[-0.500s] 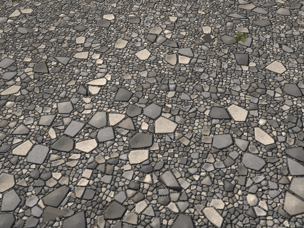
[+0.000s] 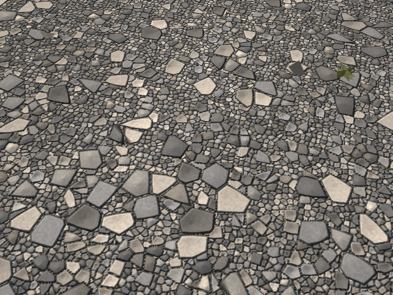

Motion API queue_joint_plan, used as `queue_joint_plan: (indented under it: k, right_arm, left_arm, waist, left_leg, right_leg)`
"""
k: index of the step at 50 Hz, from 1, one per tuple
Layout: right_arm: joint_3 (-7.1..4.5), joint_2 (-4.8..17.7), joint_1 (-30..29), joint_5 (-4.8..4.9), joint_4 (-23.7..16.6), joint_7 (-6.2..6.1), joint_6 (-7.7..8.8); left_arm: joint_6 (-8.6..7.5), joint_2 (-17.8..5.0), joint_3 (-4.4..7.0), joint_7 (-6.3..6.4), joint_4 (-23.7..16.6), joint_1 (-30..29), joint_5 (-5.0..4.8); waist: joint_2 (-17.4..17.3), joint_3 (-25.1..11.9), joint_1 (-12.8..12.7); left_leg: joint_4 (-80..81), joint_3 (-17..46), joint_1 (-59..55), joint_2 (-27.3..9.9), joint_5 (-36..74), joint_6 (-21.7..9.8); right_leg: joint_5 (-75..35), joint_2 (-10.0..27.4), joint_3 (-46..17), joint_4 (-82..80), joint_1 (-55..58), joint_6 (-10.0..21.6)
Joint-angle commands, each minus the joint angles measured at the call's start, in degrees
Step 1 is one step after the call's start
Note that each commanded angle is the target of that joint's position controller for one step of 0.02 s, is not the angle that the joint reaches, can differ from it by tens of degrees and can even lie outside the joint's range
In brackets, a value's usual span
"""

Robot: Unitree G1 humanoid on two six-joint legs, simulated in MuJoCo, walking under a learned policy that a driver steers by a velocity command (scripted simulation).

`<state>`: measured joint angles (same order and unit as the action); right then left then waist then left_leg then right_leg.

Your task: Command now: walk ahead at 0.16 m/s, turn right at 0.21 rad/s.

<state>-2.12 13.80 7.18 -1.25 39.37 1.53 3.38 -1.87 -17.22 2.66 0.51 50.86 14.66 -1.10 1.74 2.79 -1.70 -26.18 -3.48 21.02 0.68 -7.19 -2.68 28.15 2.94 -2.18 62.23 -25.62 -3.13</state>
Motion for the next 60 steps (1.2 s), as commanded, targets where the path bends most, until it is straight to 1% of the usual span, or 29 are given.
queue_joint_plan:
  k: [1,3,7,12,14,16,17,18,19,20,21,22,23,32,35,39,40,41,42,43,44,46,50,53,55,56,57,58,60]
  right_arm:
    - [-2.17,6.92,-1.69,-1.02,-1.58,-0.27,1.41]
    - [-2.9,8.82,-2.08,-0.66,-0.74,-1.23,1.19]
    - [-3.34,9.58,-1.15,-0.03,0.92,-3.03,-0.38]
    - [-4.12,11.33,-0.13,0.94,2.35,-3.29,-2.34]
    - [-4.5,12.2,-0.27,1.68,2.69,-3.35,-2.96]
    - [-4.61,11.81,0.3,2.7,3.55,-3.56,-3.43]
    - [-4.28,10.04,3.38,2.1,4.59,-3.4,-3.39]
    - [-3.29,6.78,2.52,-0.66,2.27,-2.88,-2.9]
    - [-3.21,7.27,-3.17,-0.5,0.33,-3.07,-2.69]
    - [-3.75,9.07,-4.81,0.65,0.28,-2.99,-2.76]
    - [-3.87,8.91,-4.22,1.49,0.73,-3.18,-2.91]
    - [-4.06,9.11,-3.44,1.21,1.55,-3.68,-3.1]
    - [-4.4,9.96,-3.33,0.86,1.57,-4.1,-3.29]
    - [-3.71,7.67,-3.99,1.5,1.23,-3.59,-3.26]
    - [-3.84,8.25,-4.16,1.99,1.05,-2.75,-2.63]
    - [-3.84,7.92,0.46,1.41,2.05,-1.67,-0.96]
    - [-4.1,9.7,1.83,0.56,2.15,-1.65,-0.73]
    - [-4.41,13.15,2.07,-0.49,1.42,-1.95,-0.92]
    - [-4.14,13.22,1.07,-1.81,2.21,-1.72,-0.97]
    - [-3.56,10.87,-0.31,-1.03,1.21,-1.69,-0.63]
    - [-3.44,10.42,-1.05,-0.17,1.37,-1.9,-0.6]
    - [-2.96,9.62,-2.56,1.15,1.62,-2.1,-0.71]
    - [-2.52,8.97,-1.5,0.91,3.24,-2.38,-1.98]
    - [-2.47,10.07,-0.01,1.62,4.32,-2.24,-2.74]
    - [-1.75,8.7,2.61,1.74,5.42,-1.93,-2.1]
    - [-1.27,7.73,3.63,0.25,5.21,-1.4,-1.28]
    - [-0.82,5.78,5.19,0.12,5.99,-1.25,-0.95]
    - [-0.88,7.42,1.78,-0.15,6.25,-1.36,-1.08]
    - [-1.11,7.76,-0.01,0.6,6.73,-1.79,-1.68]
  left_arm:
    - [2.18,-3.09,1.3,1.29,-1.16,7.71,0.4]
    - [2.77,-3.64,1.71,1.56,-3.03,4.72,0.69]
    - [3.75,-3.72,2.07,0.85,-6.36,-1.42,0.54]
    - [4.4,-4.11,2.64,-0.49,-9.92,-5.69,0.49]
    - [4.41,-3.97,2.85,-1.2,-10.75,-5.52,0.33]
    - [4.2,-4.39,3.33,-1.59,-10.41,-2.95,0.47]
    - [4.09,-7.93,4.49,-1.0,-10.25,-1.0,0.64]
    - [4.11,-15.4,6.2,0.28,-11.01,0.87,0.92]
    - [3.28,-14.65,5.65,-0.08,-11.83,2.21,2.39]
    - [2.14,-12.88,5.14,-0.51,-11.96,1.98,2.54]
    - [1.33,-11.87,5.0,-0.28,-12.19,-0.74,1.78]
    - [1.2,-10.39,4.66,0.01,-12.67,-3.21,0.71]
    - [1.45,-9.36,4.23,0.45,-13.12,-5.03,0.0]
    - [3.05,-11.13,4.78,1.73,-14.76,-5.54,0.4]
    - [3.26,-10.29,4.4,1.34,-15.13,-6.5,0.43]
    - [3.52,-8.2,3.17,1.35,-15.21,-7.56,0.44]
    - [3.43,-6.44,2.52,1.49,-15.09,-5.92,0.8]
    - [3.15,-3.18,1.46,1.36,-15.23,-3.11,2.0]
    - [2.7,-5.7,2.36,1.47,-17.14,-4.93,1.29]
    - [2.58,-9.98,3.57,1.73,-15.92,-4.92,1.35]
    - [2.76,-10.91,4.26,1.67,-15.04,-4.73,0.9]
    - [3.69,-8.13,3.87,1.91,-13.65,-3.79,1.01]
    - [3.52,-2.02,1.48,1.18,-13.7,-6.42,0.85]
    - [3.47,-3.14,1.84,1.0,-12.29,-4.91,0.37]
    - [3.53,-5.51,2.11,1.14,-12.05,-4.52,1.3]
    - [3.7,-9.2,2.74,1.62,-12.46,-3.91,1.74]
    - [3.77,-8.04,2.49,1.2,-11.36,-5.31,1.84]
    - [3.47,-4.96,1.93,0.49,-12.01,-6.69,1.8]
    - [2.8,-4.73,1.62,0.26,-10.99,-5.89,2.3]
  waist:
    - [-8.43,-8.92,-2.17]
    - [-8.65,-8.12,-1.62]
    - [-7.56,-6.46,0.63]
    - [-7.3,-5.7,2.28]
    - [-7.75,-6.19,1.84]
    - [-6.94,-6.9,0.14]
    - [-1.47,-7.86,0.39]
    - [14.95,-9.07,2.09]
    - [14.41,-10.82,-2.03]
    - [7.48,-11.46,-2.43]
    - [5.42,-10.34,-0.7]
    - [3.26,-9.7,0.35]
    - [3.67,-9.35,1.28]
    - [6.31,-9.14,0.89]
    - [7.96,-7.24,0.37]
    - [7.63,-7.68,3.03]
    - [4.33,-8.82,2.74]
    - [-8.67,-10.27,0.21]
    - [-17.76,-6.71,-0.37]
    - [-13.01,-5.47,0.93]
    - [-10.9,-4.84,0.76]
    - [-9.26,-3.93,0.38]
    - [-11.69,-6.01,1.98]
    - [-11.71,-6.99,1.7]
    - [-8.44,-7.1,1.84]
    - [-1.4,-8.86,3.59]
    - [5.46,-9.41,5.38]
    - [3.31,-6.95,3.09]
    - [1.86,-4.18,2.37]
  left_leg:
    - [10.33,7.5,-4.54,-15.59,31.3,-11.79]
    - [11.63,5.73,-4.81,-16.37,27.12,-11.99]
    - [14.03,4.03,-7.07,-17.47,10.98,-11.66]
    - [10.89,3.36,-12.72,-19.73,9.45,-10.86]
    - [7.37,2.69,-15.06,-20.07,12.71,-9.41]
    - [0.93,-0.39,-13.98,-17.74,11.29,-5.19]
    - [-6.68,-3.89,-9.82,-13.96,5.26,-0.74]
    - [-23.35,-8.98,6.36,-5.61,-16.82,5.1]
    - [-35.94,-0.52,16.13,0.4,-33.28,6.93]
    - [-41.5,4.8,17.72,-0.85,-31.26,6.27]
    - [-41.65,6.18,18.91,-1.82,-26.35,5.63]
    - [-39.72,6.81,19.37,-2.46,-22.77,5.61]
    - [-38.38,7.25,17.89,-2.74,-20.07,5.83]
    - [-20.56,8.02,7.55,0.65,-12.54,7.83]
    - [-13.89,7.46,3.56,1.03,-12.37,6.63]
    - [3.97,5.68,-7.93,0.63,-2.33,4.1]
    - [6.19,9.56,-13.68,-4.5,3.27,2.35]
    - [7.54,20.71,-18.72,-15.71,14.71,-2.03]
    - [9.04,31.19,-13.22,-22.4,16.63,-11.91]
    - [9.58,30.38,-12.07,-22.12,14.07,-14.26]
    - [8.85,26.36,-12.66,-19.43,12.77,-12.6]
    - [7.73,21.1,-13.3,-16.12,12.87,-9.86]
    - [5.48,12.68,-13.3,-11.15,21.11,-8.33]
    - [3.18,13.08,-13.96,-11.26,21.19,-7.96]
    - [3.08,12.94,-9.56,-9.92,12.86,-3.3]
    - [0.38,9.68,-6.28,-6.92,6.24,-0.24]
    - [2.14,5.79,-9.18,-3.46,-3.36,2.53]
    - [1.58,5.04,-10.63,-2.89,-3.3,4.3]
    - [0.33,4.87,-10.03,-2.87,-1.39,3.97]
  right_leg:
    - [-5.61,2.08,-1.04,-2.64,3.3,-1.4]
    - [-8.84,2.17,-0.49,-5.36,1.48,-1.25]
    - [-13.1,3.19,0.17,-10.92,-0.74,-0.37]
    - [-8.85,2.06,3.05,-17.77,-0.83,1.05]
    - [-9.01,0.89,4.75,-23.12,1.32,2.28]
    - [-18.42,-1.4,6.23,-34.33,8.53,4.66]
    - [-31.84,0.65,1.02,-39.19,15.31,7.14]
    - [-56.65,14.08,-17.33,-38.22,26.07,14.5]
    - [-60.23,20.23,-26.27,-40.02,27.13,24.47]
    - [-58.31,17.59,-22.37,-40.31,27.0,23.86]
    - [-54.91,14.39,-18.09,-39.66,26.51,20.58]
    - [-51.81,12.43,-16.13,-39.65,25.63,18.02]
    - [-50.37,11.56,-15.26,-40.13,23.88,16.96]
    - [-37.06,7.92,-18.26,-41.1,17.85,16.28]
    - [-15.7,6.42,-21.53,-43.34,13.81,15.79]
    - [-24.95,3.93,-22.02,-37.22,12.76,12.52]
    - [-20.42,1.77,-20.16,-33.84,9.77,9.57]
    - [-4.91,-5.12,-12.36,-22.11,4.08,5.79]
    - [8.09,-8.37,-7.12,-15.9,-2.41,3.39]
    - [7.92,-6.06,-8.35,-7.17,-2.82,1.56]
    - [5.38,-6.1,-8.03,-2.77,-4.21,0.65]
    - [1.29,-5.01,-8.39,-2.02,-4.59,-1.19]
    - [-2.38,-2.98,-1.03,-18.89,5.26,-2.39]
    - [-12.79,-3.85,1.73,-34.8,12.75,-1.26]
    - [-26.35,-1.27,-2.09,-43.02,21.9,1.56]
    - [-39.39,4.11,-6.95,-38.89,26.11,4.03]
    - [-32.42,4.51,-6.94,-37.23,21.13,7.25]
    - [-24.95,2.91,-6.77,-38.07,17.76,7.4]
    - [-22.51,1.16,-5.71,-38.72,15.29,5.68]
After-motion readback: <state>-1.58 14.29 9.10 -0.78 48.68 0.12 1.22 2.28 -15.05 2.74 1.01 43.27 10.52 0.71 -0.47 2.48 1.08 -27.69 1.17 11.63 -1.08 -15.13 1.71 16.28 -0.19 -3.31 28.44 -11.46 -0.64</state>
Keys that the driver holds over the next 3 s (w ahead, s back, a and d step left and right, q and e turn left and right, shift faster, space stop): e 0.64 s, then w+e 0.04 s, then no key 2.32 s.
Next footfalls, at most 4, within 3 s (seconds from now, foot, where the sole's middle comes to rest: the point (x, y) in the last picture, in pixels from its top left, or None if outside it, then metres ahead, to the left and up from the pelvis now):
0.34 right None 0.09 -0.15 -0.77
0.80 left None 0.18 0.06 -0.77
1.10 right None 0.05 -0.17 -0.77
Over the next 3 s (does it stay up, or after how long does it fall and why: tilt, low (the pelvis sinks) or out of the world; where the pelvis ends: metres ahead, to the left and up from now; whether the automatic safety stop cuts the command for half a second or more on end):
stays up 0.08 -0.04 0.00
